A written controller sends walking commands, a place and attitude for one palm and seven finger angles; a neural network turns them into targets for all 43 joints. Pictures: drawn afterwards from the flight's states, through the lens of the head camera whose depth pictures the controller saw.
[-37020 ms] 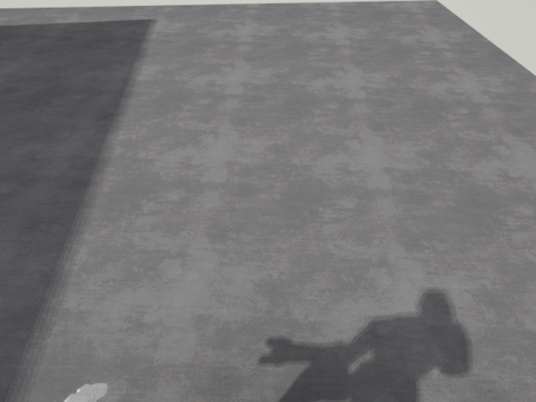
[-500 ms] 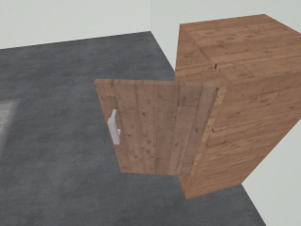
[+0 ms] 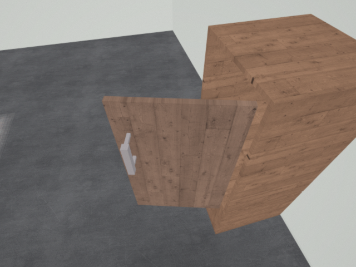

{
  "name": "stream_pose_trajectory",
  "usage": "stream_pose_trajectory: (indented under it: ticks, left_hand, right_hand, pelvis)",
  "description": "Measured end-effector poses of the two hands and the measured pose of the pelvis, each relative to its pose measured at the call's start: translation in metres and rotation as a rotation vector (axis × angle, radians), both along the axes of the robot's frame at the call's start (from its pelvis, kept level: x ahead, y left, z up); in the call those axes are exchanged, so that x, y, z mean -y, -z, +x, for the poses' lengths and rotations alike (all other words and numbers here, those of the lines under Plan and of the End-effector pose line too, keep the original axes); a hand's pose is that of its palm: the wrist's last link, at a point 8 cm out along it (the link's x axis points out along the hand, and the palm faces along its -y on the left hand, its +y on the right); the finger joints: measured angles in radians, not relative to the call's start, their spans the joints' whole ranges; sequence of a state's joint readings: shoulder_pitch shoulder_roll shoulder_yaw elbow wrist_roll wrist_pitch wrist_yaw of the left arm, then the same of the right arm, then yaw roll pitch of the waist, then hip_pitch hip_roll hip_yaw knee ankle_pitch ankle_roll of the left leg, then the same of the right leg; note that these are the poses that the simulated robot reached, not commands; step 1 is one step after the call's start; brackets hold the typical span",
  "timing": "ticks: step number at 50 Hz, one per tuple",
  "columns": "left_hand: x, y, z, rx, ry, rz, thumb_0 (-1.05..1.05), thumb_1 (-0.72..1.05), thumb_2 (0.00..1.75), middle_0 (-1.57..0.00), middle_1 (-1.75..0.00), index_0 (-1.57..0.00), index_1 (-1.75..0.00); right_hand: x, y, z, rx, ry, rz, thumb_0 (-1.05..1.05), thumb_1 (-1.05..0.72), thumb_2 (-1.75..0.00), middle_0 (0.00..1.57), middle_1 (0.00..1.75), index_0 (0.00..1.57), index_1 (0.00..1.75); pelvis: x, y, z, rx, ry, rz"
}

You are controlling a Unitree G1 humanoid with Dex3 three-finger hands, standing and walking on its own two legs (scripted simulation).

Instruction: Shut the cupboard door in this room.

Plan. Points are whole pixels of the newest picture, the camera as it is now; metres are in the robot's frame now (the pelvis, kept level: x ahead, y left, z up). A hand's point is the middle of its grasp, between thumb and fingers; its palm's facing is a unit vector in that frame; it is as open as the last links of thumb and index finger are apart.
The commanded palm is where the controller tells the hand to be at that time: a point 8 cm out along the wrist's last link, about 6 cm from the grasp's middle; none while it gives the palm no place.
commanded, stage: come to a stop and stand still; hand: left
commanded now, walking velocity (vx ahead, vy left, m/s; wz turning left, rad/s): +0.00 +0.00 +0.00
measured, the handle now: (130, 154) +0.40 +0.16 -0.02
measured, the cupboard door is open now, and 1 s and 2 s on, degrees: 72 72 72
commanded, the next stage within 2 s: look again from close up in 0.04 s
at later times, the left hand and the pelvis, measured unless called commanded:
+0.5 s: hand out of the picture +0.00 +0.15 -0.18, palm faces +0.01 -0.98 -0.18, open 7.3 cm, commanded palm none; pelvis +0.01 -0.01 +0.00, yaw +0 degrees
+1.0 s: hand out of the picture +0.00 +0.15 -0.18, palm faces +0.00 -0.98 -0.21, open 7.3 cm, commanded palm none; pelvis +0.00 -0.03 +0.00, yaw -1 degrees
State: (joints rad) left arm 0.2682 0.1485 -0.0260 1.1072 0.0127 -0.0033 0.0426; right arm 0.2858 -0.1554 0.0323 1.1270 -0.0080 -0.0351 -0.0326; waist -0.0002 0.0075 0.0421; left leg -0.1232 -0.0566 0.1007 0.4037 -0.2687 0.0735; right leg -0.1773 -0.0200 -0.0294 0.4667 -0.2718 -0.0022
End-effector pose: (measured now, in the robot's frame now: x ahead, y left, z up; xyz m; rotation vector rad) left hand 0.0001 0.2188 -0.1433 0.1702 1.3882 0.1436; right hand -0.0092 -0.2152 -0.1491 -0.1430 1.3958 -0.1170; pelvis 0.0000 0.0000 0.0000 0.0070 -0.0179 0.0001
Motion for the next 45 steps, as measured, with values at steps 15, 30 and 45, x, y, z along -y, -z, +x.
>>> stream_pose_trajectory:
  ticks: [15,30,45]
  left_hand:
    - [0.014,0.002,-0.006,-0.042,-0.012,-0.023,0.0,0.92,0.9,-0.19,-0.3,-0.2,-0.3]
    - [0.02,0.002,-0.002,-0.044,-0.018,-0.022,0.0,0.92,0.9,-0.19,-0.3,-0.2,-0.3]
    - [0.023,0.002,0.0,-0.046,-0.016,-0.007,0.01,0.92,0.9,-0.19,-0.3,-0.2,-0.3]
  right_hand:
    - [0.006,-0.002,0.011,-0.012,0.0,-0.007,0.0,-0.92,-0.9,0.19,0.3,0.2,0.3]
    - [0.01,-0.002,0.013,-0.024,0.004,-0.007,0.0,-0.92,-0.9,0.19,0.3,0.2,0.3]
    - [0.018,-0.002,0.01,-0.031,0.028,-0.015,0.01,-0.92,-0.9,0.19,0.3,0.2,0.3]
  pelvis:
    - [0.007,-0.001,0.008,-0.006,0.001,0.0]
    - [0.013,-0.002,0.013,-0.006,-0.001,0.001]
    - [0.021,-0.001,0.008,-0.014,0.007,0.01]
